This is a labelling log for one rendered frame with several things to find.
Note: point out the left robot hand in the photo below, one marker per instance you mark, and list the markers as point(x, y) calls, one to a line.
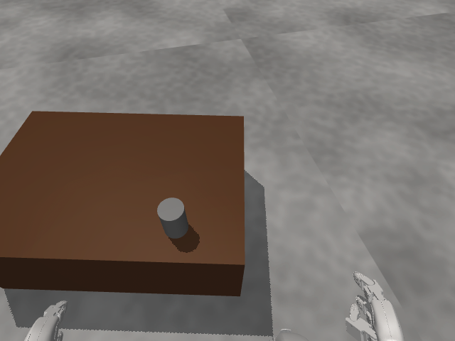
point(46, 328)

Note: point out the can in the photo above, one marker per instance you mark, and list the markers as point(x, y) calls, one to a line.
point(173, 218)

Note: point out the right robot hand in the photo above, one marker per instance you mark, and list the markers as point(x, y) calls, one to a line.
point(383, 322)

